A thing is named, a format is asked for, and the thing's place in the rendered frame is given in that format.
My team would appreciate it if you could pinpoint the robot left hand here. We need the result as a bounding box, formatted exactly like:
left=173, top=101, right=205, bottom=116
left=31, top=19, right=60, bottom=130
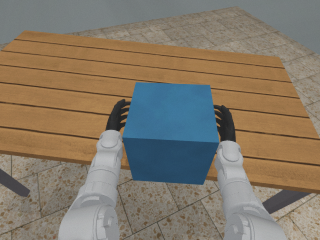
left=105, top=99, right=131, bottom=132

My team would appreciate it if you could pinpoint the carton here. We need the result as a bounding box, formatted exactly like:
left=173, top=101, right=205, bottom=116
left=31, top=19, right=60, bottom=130
left=122, top=82, right=220, bottom=185

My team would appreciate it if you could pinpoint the robot right hand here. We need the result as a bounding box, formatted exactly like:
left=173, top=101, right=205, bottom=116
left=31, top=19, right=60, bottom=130
left=213, top=105, right=236, bottom=142

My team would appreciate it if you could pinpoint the robot right upper arm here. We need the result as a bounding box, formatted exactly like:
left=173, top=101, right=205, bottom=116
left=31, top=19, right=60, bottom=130
left=223, top=211, right=287, bottom=240

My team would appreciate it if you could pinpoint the robot right forearm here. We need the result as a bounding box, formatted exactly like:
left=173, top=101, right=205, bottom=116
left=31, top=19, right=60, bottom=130
left=214, top=140, right=276, bottom=222

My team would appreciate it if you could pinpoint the robot left forearm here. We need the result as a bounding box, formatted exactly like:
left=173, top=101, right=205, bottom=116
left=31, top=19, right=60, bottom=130
left=58, top=130, right=123, bottom=240

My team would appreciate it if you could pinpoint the table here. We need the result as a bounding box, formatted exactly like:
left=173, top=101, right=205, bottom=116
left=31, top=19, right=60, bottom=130
left=0, top=30, right=320, bottom=214

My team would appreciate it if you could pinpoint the robot left upper arm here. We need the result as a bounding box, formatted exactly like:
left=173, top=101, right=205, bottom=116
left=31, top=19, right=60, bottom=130
left=59, top=203, right=120, bottom=240

